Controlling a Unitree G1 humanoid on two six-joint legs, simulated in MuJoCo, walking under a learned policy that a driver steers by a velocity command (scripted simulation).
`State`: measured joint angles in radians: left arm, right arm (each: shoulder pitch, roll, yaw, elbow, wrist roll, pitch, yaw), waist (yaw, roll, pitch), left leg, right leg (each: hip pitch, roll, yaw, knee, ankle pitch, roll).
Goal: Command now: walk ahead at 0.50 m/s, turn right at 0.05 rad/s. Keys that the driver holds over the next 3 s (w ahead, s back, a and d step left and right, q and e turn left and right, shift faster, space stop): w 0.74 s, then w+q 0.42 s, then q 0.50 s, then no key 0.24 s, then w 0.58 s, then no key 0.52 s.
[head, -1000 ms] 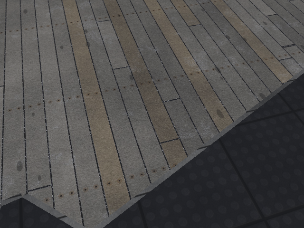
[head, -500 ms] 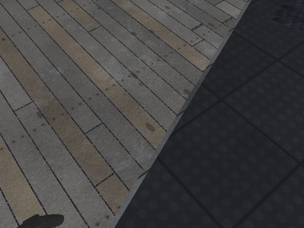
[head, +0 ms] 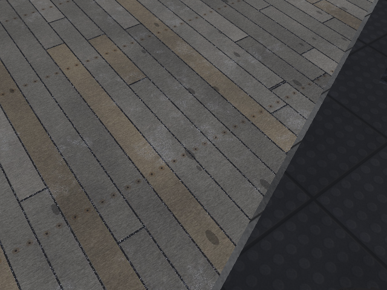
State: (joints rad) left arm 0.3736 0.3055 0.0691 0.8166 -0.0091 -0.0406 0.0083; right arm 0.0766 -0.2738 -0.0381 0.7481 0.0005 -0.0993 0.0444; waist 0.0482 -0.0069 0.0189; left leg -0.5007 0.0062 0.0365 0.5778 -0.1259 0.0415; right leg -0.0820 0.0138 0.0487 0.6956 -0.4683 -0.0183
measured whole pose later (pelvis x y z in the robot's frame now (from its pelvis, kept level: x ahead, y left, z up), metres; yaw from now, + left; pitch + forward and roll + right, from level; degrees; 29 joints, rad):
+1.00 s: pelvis +0.55 -0.01 +0.01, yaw +6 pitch +2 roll -3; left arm 0.33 0.28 0.06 0.90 -0.01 -0.07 0.00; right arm 0.08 -0.26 -0.03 0.77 0.02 -0.05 0.05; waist 0.07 0.04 0.01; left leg -0.60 0.06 0.00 0.58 0.00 0.05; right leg 0.09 0.04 -0.13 0.20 -0.33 0.00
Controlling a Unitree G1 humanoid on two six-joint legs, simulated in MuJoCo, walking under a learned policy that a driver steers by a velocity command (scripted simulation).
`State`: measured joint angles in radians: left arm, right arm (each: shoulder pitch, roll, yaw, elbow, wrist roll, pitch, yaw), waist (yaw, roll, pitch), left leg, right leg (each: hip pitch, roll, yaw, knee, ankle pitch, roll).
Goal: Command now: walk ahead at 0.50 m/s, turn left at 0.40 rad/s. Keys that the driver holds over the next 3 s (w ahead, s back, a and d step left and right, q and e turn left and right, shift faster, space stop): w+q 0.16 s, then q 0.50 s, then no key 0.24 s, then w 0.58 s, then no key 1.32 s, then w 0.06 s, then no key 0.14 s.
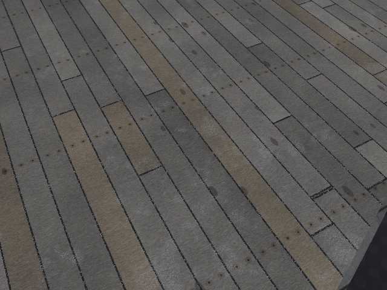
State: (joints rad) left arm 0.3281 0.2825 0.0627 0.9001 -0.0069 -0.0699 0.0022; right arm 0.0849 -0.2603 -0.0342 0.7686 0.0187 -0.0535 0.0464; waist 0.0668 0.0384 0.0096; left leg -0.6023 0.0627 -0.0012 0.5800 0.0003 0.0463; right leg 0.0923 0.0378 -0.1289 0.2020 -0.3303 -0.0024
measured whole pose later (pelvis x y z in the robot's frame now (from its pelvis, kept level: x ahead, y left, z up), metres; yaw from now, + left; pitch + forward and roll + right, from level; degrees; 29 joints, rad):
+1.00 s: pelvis +0.31 +0.06 +0.01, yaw +29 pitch +0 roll -1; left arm 0.16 0.29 0.05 0.82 0.00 0.00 -0.01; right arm 0.24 -0.26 -0.04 0.69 -0.02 0.04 -0.01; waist 0.01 -0.03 0.02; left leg -0.25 0.00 -0.03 0.52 -0.28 0.02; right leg -0.39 -0.03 -0.04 0.70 -0.38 0.02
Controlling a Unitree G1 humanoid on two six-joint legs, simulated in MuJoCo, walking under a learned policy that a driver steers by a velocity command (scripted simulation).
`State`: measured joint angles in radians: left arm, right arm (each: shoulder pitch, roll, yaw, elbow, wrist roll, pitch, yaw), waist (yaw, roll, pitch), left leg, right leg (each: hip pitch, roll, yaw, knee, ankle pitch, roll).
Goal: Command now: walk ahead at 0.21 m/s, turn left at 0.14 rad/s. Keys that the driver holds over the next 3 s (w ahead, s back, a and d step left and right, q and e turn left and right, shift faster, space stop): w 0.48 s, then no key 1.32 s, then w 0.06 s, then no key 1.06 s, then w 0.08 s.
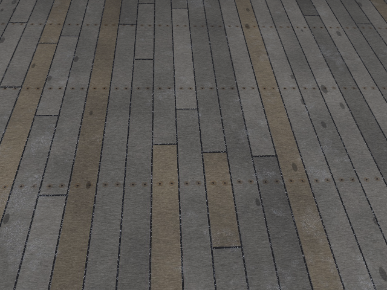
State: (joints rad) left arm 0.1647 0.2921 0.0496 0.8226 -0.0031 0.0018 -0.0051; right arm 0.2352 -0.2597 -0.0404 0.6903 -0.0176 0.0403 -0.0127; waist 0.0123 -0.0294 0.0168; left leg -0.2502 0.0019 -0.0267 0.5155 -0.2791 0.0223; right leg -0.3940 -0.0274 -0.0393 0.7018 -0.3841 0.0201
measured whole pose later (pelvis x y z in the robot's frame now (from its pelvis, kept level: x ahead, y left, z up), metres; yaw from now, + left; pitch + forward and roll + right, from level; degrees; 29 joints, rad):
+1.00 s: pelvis +0.32 -0.03 -0.01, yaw -1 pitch +0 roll +1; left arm 0.20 0.28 0.03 0.91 0.00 0.03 0.03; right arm 0.12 -0.22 -0.03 0.78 -0.02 -0.02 0.01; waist 0.01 -0.03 0.05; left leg -0.37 -0.04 0.04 0.45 -0.09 0.05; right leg -0.36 -0.05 0.03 0.78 -0.44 0.05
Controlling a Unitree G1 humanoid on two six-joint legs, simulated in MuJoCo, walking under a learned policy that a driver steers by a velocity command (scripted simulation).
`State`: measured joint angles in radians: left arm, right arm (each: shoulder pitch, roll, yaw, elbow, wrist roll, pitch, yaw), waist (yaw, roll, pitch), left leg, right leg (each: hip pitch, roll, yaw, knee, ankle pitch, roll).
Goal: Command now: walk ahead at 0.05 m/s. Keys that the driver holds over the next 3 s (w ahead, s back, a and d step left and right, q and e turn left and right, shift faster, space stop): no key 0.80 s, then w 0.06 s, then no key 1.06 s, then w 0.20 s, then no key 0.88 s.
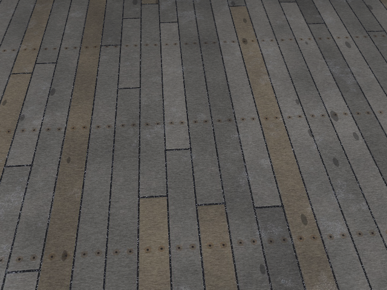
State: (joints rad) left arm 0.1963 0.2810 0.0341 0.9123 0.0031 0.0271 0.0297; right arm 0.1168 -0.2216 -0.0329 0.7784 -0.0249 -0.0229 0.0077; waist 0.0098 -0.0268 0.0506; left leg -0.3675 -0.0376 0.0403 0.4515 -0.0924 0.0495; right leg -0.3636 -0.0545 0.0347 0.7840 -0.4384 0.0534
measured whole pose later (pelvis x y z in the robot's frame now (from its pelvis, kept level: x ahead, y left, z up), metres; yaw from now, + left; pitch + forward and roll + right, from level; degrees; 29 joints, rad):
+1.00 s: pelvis +0.09 -0.02 +0.00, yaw +1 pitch -1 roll +0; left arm 0.28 0.22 0.02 1.08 0.00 -0.02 0.04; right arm 0.16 -0.22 -0.04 1.13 0.00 -0.01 -0.03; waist 0.00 -0.01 0.02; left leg -0.25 0.01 0.00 0.56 -0.29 0.00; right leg -0.13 -0.01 -0.01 0.52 -0.38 0.01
